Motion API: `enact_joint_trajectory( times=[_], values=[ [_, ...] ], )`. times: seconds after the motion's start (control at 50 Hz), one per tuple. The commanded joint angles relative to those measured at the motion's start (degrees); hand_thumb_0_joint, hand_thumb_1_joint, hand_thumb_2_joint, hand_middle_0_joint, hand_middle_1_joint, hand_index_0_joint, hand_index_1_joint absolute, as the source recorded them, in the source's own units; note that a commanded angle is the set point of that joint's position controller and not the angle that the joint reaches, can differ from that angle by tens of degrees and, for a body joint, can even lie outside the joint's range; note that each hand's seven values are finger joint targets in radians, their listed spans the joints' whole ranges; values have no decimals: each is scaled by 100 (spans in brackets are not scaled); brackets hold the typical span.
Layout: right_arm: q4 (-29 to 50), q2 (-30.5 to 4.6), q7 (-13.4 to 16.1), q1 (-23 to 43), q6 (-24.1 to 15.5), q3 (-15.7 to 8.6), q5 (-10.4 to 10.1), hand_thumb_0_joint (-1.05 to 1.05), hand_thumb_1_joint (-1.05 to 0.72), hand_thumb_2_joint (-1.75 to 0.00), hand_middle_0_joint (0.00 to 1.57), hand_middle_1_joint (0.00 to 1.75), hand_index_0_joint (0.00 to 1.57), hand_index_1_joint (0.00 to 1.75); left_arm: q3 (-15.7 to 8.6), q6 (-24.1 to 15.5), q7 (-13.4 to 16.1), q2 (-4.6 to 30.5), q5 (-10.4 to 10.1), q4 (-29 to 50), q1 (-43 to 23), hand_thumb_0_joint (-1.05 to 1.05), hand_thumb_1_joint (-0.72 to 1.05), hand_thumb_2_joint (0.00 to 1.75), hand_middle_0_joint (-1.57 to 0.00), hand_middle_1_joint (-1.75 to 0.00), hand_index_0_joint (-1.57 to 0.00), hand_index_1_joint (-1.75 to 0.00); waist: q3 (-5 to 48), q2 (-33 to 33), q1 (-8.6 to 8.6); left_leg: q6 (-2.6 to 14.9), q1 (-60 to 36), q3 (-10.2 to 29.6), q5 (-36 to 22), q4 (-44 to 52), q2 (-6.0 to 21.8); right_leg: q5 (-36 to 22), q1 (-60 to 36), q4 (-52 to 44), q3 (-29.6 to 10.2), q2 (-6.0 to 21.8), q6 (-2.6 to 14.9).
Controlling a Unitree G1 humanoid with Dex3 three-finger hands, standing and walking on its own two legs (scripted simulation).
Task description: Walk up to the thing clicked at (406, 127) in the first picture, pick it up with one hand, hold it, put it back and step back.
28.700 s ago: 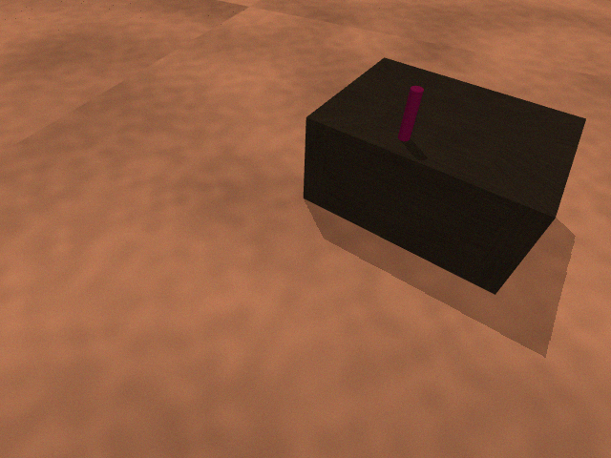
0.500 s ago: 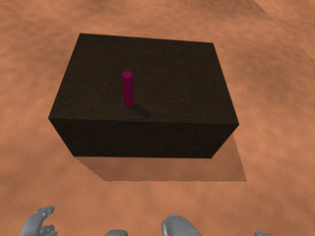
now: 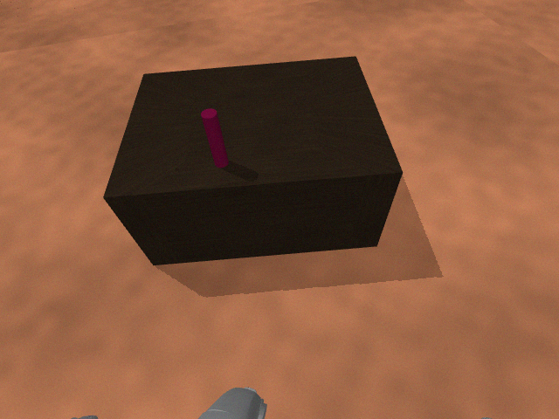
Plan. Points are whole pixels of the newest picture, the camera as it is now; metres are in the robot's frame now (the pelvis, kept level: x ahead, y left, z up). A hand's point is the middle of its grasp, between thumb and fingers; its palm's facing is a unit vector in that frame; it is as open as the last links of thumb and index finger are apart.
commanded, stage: step back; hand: left
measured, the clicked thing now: (215, 140) +0.87 +0.27 -0.22
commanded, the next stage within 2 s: stand in 1.86 s
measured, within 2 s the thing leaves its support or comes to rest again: neither
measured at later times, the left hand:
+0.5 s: hand out of the picture -0.11 +0.24 -0.16, palm faces +0.02 -0.93 -0.37, open 7.4 cm
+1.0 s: hand out of the picture -0.15 +0.27 -0.14, palm faces +0.04 -0.91 -0.41, open 7.4 cm
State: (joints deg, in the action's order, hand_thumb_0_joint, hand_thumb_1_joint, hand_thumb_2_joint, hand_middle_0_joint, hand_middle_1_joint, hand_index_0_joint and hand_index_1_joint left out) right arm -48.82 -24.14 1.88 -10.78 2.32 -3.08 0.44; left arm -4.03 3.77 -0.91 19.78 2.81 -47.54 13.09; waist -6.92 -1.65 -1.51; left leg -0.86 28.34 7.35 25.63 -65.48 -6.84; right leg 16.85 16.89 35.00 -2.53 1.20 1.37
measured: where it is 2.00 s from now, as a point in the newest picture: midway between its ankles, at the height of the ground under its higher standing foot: outside the picture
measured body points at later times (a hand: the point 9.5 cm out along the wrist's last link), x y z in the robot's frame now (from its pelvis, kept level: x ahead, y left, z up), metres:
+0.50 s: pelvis -0.17 -0.04 -0.01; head -0.13 -0.02 +0.44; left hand -0.11 +0.29 -0.13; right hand -0.02 -0.34 -0.11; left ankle -0.10 +0.10 -0.73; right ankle -0.22 -0.18 -0.73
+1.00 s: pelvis -0.20 -0.02 +0.00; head -0.18 -0.02 +0.45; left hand -0.15 +0.32 -0.11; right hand -0.14 -0.32 -0.12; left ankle -0.20 +0.10 -0.73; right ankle -0.19 -0.15 -0.70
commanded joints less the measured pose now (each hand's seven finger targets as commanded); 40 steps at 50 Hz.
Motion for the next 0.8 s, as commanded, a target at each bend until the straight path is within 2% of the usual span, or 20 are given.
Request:
enact_joint_trajectory(
  times=[0.0, 0.08, 0.14, 0.16, 0.18, 0.2, 0.22, 0.24, 0.3, 0.42, 0.48, 0.5, 0.52, 0.54, 0.56, 0.58, 0.62, 0.7, 0.76, 0.78],
  values=[
    [459, -751, 118, 48, -189, -164, 11, 0, -90, -90, 20, 30, 20, 30, -444, -174, 239, 1397, 18, 721, -259, 0, 90, 90, -20, -30, -20, -30, 644, 1335, -149, -93, 282, -209, 406, 587, 109, -2575, -1103, -782, -811, 1041, 1001],
    [439, -745, 83, -195, -234, -199, 82, 0, -90, -90, 20, 30, 20, 30, -447, -125, 307, 1455, -29, 804, -198, 0, 90, 90, -20, -30, -20, -30, 1074, 1444, -198, 7, -245, -497, 495, 2160, 527, -3188, -1635, -451, -1142, 1456, 1125],
    [116, -771, 30, -823, -235, -271, 89, 0, -90, -90, 20, 30, 20, 30, -373, -39, 248, 1521, -134, 881, -545, 0, 90, 90, -20, -30, -20, -30, 1384, 1013, 132, 189, -1424, -814, -1073, 4035, 472, -2499, -1128, 94, -864, 1203, 736],
    [113, -928, 28, -806, -212, -331, 119, 0, -90, -90, 20, 30, 20, 30, -291, -19, 226, 1433, -143, 942, -522, 0, 90, 90, -20, -30, -20, -30, 1302, 716, 144, 371, -1806, -328, -1587, 4235, 723, -1797, -447, 253, -792, 958, 474],
    [167, -1355, 25, -722, -197, -439, 205, 0, -90, -90, 20, 30, 20, 30, -244, -24, 204, 1238, -166, 984, -571, 0, 90, 90, -20, -30, -20, -30, 1261, -410, 137, 844, -2110, 1161, -2374, 4278, 1846, -438, 568, 1084, -323, 327, 130],
    [341, -1729, -33, -223, -166, -465, 237, 0, -90, -90, 20, 30, 20, 30, -278, -24, 230, 1227, -205, 975, -710, 0, 90, 90, -20, -30, -20, -30, 942, -1088, 106, 1517, -1655, 1974, -2754, 4611, 2749, 1742, 1098, 2162, 180, -438, -39],
    [482, -2006, -13, 34, -196, -530, 240, 0, -90, -90, 20, 30, 20, 30, -356, -12, 292, 1392, -138, 984, -884, 0, 90, 90, -20, -30, -20, -30, 814, -1263, 317, 2078, -783, 2522, -2845, 4737, 3339, 2187, 720, 3224, -477, -325, -94],
    [499, -1747, 22, 307, -226, -484, 254, 0, -90, -90, 20, 30, 20, 30, -376, -4, 271, 1492, -128, 849, -796, 0, 90, 90, -20, -30, -20, -30, 638, -817, 148, 2014, -519, 2143, -2886, 4674, 3173, 1937, 539, 3643, -734, -307, -86],
    [592, -1103, 36, 579, -224, -261, 232, 0, -90, -90, 20, 30, 20, 30, -370, 8, 201, 1330, -223, 515, -390, 0, 90, 90, -20, -30, -20, -30, 525, -268, -167, 1339, -831, 449, -3479, 4236, 2073, 1250, 842, 4063, -760, -723, -75],
    [411, -1070, -103, 156, -184, -361, 212, 0, -90, -90, 20, 30, 20, 30, -190, -393, 129, 1177, -176, 252, -218, 0, 90, 90, -20, -30, -20, -30, 1060, -958, 299, 1289, -2499, 301, -695, 4021, 1860, 1350, 496, 165, -19, -137, -229],
    [322, -1102, -181, 194, -12, -325, 192, 0, -90, -90, 20, 30, 20, 30, -276, -584, 214, 1211, -113, -302, 463, 0, 90, 90, -20, -30, -20, -30, 1114, -547, 74, 891, -1572, -185, -623, 3047, 1489, 163, -1008, -1917, 236, -394, -53],
    [358, -757, -187, 219, -17, -224, 163, 0, -90, -90, 20, 30, 20, 30, -348, -623, 241, 1484, -30, -399, 523, 0, 90, 90, -20, -30, -20, -30, 948, -31, 14, 656, -570, -319, -247, 2448, 1274, 320, -1481, -1709, -789, 58, 122],
    [488, -514, -214, 237, -35, -139, 144, 0, -90, -90, 20, 30, 20, 30, -425, -669, 255, 1852, 56, -304, 406, 0, 90, 90, -20, -30, -20, -30, 718, 959, -4, 245, 662, -435, 495, 1946, 645, 1162, -1522, -1867, -2475, 1077, 465],
    [527, -847, -150, 700, -26, -268, 201, 0, -90, -90, 20, 30, 20, 30, -523, -630, 280, 2387, 74, -104, -63, 0, 90, 90, -20, -30, -20, -30, 283, 1032, -282, 60, 104, 162, 645, 1422, 808, 2372, 362, -2205, -3347, 2150, 1267],
    [388, -1115, -158, 680, -23, -413, 183, 0, -90, -90, 20, 30, 20, 30, -499, -645, 293, 2387, 50, -10, -703, 0, 90, 90, -20, -30, -20, -30, -252, 1073, -25, 57, -565, 435, 285, 859, 1031, 2943, 1546, -2337, -3390, 2267, 1379],
    [256, -1164, -230, 557, -39, -407, 105, 0, -90, -90, 20, 30, 20, 30, -396, -677, 277, 1993, -3, 23, -960, 0, 90, 90, -20, -30, -20, -30, -457, 660, 198, 64, -831, 417, -74, 880, 1015, 2710, 1675, -2246, -2608, 1868, 1153],
    [76, -891, -257, 338, -134, -307, 32, 0, -90, -90, 20, 30, 20, 30, -325, -714, 261, 1634, -50, -108, -741, 0, 90, 90, -20, -30, -20, -30, -183, 662, 171, 21, -332, 60, -338, 1292, 575, 1060, 395, -1736, -1357, 1049, 806],
    [108, -819, -307, 559, -269, -246, 122, 0, -90, -90, 20, 30, 20, 30, -396, -693, 172, 1840, -6, -322, -46, 0, 90, 90, -20, -30, -20, -30, 31, 1291, -236, -16, -173, -352, 127, 2489, 614, 1315, -540, -1645, -1336, 1064, 772],
    [-95, -778, -296, 89, -403, -299, 138, 0, -90, -90, 20, 30, 20, 30, -364, -590, 127, 1834, -56, -256, -260, 0, 90, 90, -20, -30, -20, -30, 352, 1389, 12, 51, -1220, -835, -292, 3857, 572, 291, -401, -1048, -985, 1162, 737],
    [-211, -794, -272, -50, -450, -350, 133, 0, -90, -90, 20, 30, 20, 30, -274, -546, 113, 1653, -76, -234, -207, 0, 90, 90, -20, -30, -20, -30, 462, 1181, 62, 118, -1791, -841, -638, 4311, 391, -173, -249, -560, -652, 884, 576]
  ],
)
